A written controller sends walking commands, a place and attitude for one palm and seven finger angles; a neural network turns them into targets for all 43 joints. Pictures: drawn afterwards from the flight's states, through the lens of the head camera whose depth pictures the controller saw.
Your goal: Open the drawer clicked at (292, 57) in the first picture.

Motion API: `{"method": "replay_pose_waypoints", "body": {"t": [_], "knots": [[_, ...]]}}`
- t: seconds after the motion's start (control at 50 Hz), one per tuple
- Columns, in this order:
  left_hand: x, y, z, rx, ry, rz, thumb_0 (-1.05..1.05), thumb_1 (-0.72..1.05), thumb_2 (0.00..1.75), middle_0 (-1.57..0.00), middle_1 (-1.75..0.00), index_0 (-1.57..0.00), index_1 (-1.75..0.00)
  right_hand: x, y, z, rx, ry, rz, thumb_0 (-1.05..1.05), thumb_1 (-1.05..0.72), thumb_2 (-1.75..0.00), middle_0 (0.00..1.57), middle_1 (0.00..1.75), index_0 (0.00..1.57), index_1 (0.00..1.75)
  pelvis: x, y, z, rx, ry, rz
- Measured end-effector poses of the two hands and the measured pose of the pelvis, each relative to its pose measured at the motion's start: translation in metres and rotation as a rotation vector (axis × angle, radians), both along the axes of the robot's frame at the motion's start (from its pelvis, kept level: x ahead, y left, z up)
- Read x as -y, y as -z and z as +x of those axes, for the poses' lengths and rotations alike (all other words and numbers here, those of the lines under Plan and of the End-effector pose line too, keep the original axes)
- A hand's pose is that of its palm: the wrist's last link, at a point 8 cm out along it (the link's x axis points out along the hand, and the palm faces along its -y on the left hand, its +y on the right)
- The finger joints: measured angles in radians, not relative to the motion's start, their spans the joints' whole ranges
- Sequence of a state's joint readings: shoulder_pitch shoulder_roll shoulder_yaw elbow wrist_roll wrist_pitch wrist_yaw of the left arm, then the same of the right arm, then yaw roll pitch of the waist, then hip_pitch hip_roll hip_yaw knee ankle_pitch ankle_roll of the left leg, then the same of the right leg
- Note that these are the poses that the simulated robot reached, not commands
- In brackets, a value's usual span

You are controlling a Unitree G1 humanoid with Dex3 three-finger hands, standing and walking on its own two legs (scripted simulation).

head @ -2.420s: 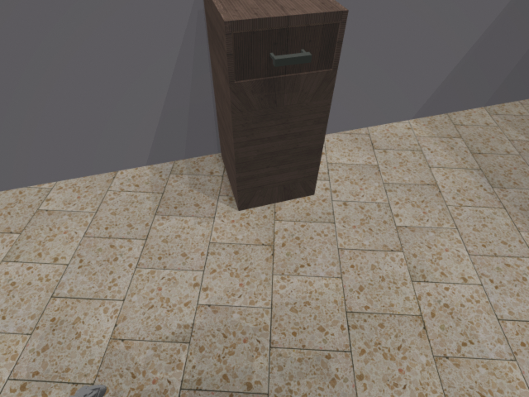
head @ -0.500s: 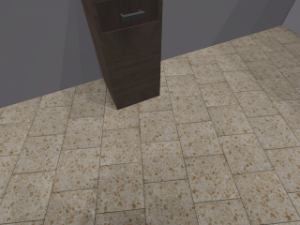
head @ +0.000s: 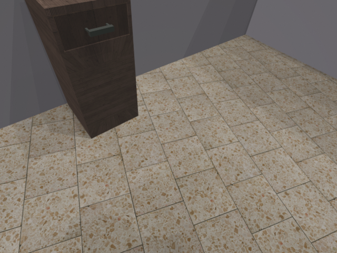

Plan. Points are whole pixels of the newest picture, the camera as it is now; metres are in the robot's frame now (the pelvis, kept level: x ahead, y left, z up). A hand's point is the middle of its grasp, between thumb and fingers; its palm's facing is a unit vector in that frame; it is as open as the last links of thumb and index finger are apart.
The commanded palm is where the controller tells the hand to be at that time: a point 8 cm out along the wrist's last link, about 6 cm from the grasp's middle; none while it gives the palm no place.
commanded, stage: walk to a spot facing it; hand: left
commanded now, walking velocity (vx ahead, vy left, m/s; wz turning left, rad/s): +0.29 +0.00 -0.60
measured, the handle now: (99, 28) +1.07 +0.42 +0.01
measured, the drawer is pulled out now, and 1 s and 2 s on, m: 0.00 0.00 0.00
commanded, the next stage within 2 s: turn to face it in 1.38 s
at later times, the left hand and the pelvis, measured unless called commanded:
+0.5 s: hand (161, 193) +0.33 +0.04 -0.18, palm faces -0.38 -0.91 -0.16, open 7.4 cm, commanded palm none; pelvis +0.14 -0.08 -0.02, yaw -19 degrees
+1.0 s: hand (161, 162) +0.45 +0.05 -0.17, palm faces -0.40 -0.90 -0.14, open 7.4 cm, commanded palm none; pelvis +0.35 -0.11 +0.01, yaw -28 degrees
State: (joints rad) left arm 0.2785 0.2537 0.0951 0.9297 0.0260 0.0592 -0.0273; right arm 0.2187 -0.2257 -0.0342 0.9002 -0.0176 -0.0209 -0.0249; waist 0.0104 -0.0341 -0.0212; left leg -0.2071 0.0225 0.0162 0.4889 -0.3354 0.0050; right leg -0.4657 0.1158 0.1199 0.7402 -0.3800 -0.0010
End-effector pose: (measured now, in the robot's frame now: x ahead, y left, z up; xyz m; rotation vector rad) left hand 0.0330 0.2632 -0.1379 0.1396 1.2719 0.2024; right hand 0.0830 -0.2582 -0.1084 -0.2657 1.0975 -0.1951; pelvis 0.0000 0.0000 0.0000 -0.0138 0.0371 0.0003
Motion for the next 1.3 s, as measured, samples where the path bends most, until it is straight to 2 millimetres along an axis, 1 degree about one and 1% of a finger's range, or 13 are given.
{"method": "replay_pose_waypoints", "body": {"t": [0.1, 0.2, 0.26, 0.34, 0.42, 0.48, 0.58, 0.74, 0.84, 0.92, 1.06, 1.18, 1.3], "knots": [[-0.01, -0.009, 0.051, 0.059, 0.088, -0.009, 0.01, 0.91, 0.9, -0.2, -0.3, -0.19, -0.3, -0.005, -0.005, -0.05, -0.104, 0.094, -0.003, 0.0, -0.9, -0.9, 0.2, 0.3, 0.2, 0.3, -0.004, -0.009, 0.017, 0.012, 0.069, -0.016], [0.007, -0.007, 0.107, 0.059, 0.195, -0.021, 0.01, 0.91, 0.9, -0.2, -0.3, -0.19, -0.3, -0.012, 0.001, -0.093, -0.205, 0.222, 0.025, 0.0, -0.9, -0.9, 0.2, 0.3, 0.2, 0.3, 0.002, -0.007, 0.041, 0.018, 0.149, -0.017], [0.033, -0.002, 0.15, 0.052, 0.278, -0.041, 0.01, 0.91, 0.9, -0.19, -0.3, -0.19, -0.3, -0.018, 0.006, -0.117, -0.281, 0.306, 0.057, 0.0, -0.9, -0.9, 0.2, 0.3, 0.2, 0.3, 0.012, -0.003, 0.058, 0.02, 0.199, -0.016], [0.087, 0.007, 0.219, 0.073, 0.406, -0.07, 0.01, 0.91, 0.9, -0.19, -0.3, -0.19, -0.3, -0.024, 0.015, -0.144, -0.398, 0.421, 0.113, 0.0, -0.9, -0.9, 0.2, 0.3, 0.2, 0.3, 0.032, 0.006, 0.085, 0.019, 0.261, -0.014], [0.144, 0.019, 0.286, 0.173, 0.499, -0.082, 0.01, 0.91, 0.9, -0.2, -0.3, -0.19, -0.3, -0.018, 0.03, -0.154, -0.509, 0.512, 0.175, 0.0, -0.9, -0.9, 0.2, 0.3, 0.2, 0.3, 0.065, 0.027, 0.116, 0.023, 0.304, -0.003], [0.169, 0.019, 0.309, 0.204, 0.512, -0.087, 0.01, 0.91, 0.9, -0.2, -0.3, -0.19, -0.3, 0.001, 0.037, -0.129, -0.501, 0.54, 0.179, 0.01, -0.9, -0.9, 0.2, 0.3, 0.2, 0.3, 0.078, 0.028, 0.132, 0.038, 0.322, -0.015], [0.182, 0.01, 0.315, 0.128, 0.521, -0.075, 0.0, 0.91, 0.9, -0.2, -0.3, -0.2, -0.3, 0.045, 0.031, -0.034, -0.292, 0.512, 0.134, 0.01, -0.91, -0.9, 0.2, 0.3, 0.2, 0.3, 0.091, 0.01, 0.165, 0.037, 0.357, -0.023], [0.158, 0.007, 0.349, 0.071, 0.462, -0.044, 0.0, 0.93, 0.9, -0.2, -0.3, -0.2, -0.3, 0.079, 0.013, 0.117, -0.018, 0.432, 0.1, 0.0, -0.91, -0.9, 0.2, 0.3, 0.2, 0.3, 0.099, 0.002, 0.234, 0.031, 0.394, -0.036], [0.142, 0.025, 0.373, -0.001, 0.432, -0.047, 0.0, 0.92, 0.9, -0.2, -0.3, -0.2, -0.3, 0.08, 0.014, 0.181, 0.049, 0.412, 0.068, 0.0, -0.91, -0.9, 0.2, 0.3, 0.2, 0.3, 0.097, 0.012, 0.287, 0.044, 0.426, -0.033], [0.148, 0.017, 0.4, -0.064, 0.462, -0.048, 0.01, 0.91, 0.9, -0.2, -0.3, -0.19, -0.3, 0.073, 0.008, 0.19, 0.022, 0.494, 0.07, -0.01, -0.92, -0.9, 0.2, 0.3, 0.2, 0.3, 0.102, 0.002, 0.321, 0.045, 0.463, -0.022], [0.19, 0.008, 0.461, -0.091, 0.504, -0.076, 0.01, 0.91, 0.9, -0.2, -0.3, -0.19, -0.3, 0.062, 0.005, 0.169, -0.181, 0.609, 0.11, -0.01, -0.94, -0.9, 0.2, 0.3, 0.2, 0.3, 0.125, -0.01, 0.376, 0.03, 0.516, -0.014], [0.245, 0.011, 0.529, -0.106, 0.588, -0.061, 0.01, 0.93, 0.9, -0.2, -0.3, -0.19, -0.3, 0.043, 0.012, 0.155, -0.351, 0.723, 0.218, 0.0, -0.92, -0.9, 0.2, 0.3, 0.2, 0.3, 0.164, -0.005, 0.418, 0.028, 0.56, -0.007], [0.333, 0.021, 0.617, -0.014, 0.702, -0.048, 0.01, 0.92, 0.9, -0.2, -0.3, -0.19, -0.3, 0.045, 0.031, 0.158, -0.502, 0.82, 0.351, 0.0, -0.91, -0.9, 0.2, 0.3, 0.2, 0.3, 0.224, 0.017, 0.463, 0.031, 0.601, -0.002]]}}
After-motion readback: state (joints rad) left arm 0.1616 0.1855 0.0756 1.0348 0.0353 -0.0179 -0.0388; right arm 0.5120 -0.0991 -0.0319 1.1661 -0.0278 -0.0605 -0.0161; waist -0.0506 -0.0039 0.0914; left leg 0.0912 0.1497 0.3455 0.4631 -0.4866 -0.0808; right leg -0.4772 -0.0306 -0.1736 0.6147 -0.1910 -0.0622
